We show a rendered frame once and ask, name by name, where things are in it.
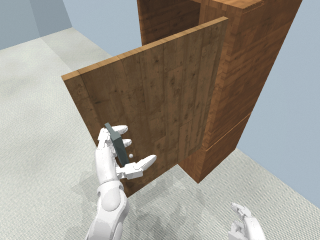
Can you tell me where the right robot hand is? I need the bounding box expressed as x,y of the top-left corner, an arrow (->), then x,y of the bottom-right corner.
228,202 -> 266,240

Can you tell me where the cupboard door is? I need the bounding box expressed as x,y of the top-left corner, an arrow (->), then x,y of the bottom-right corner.
61,16 -> 229,198

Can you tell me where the robot left forearm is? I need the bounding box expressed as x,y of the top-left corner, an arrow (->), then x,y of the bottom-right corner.
84,180 -> 130,240

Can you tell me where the left robot hand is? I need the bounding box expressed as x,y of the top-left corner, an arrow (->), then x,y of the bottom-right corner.
94,125 -> 157,186

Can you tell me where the handle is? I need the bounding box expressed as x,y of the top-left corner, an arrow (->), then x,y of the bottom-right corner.
104,122 -> 130,167

